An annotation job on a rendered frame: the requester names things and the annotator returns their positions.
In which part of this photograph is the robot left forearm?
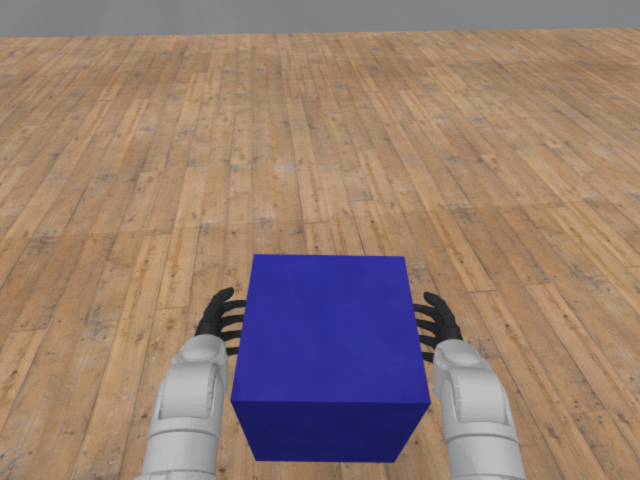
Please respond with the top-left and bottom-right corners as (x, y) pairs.
(133, 334), (228, 480)

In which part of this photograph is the robot left hand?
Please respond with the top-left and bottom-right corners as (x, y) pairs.
(194, 287), (246, 356)

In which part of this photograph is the robot right hand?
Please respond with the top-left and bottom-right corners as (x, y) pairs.
(413, 292), (464, 364)

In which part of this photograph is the carton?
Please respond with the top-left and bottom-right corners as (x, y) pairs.
(230, 254), (431, 463)

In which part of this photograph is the robot right forearm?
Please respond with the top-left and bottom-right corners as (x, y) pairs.
(433, 339), (527, 480)

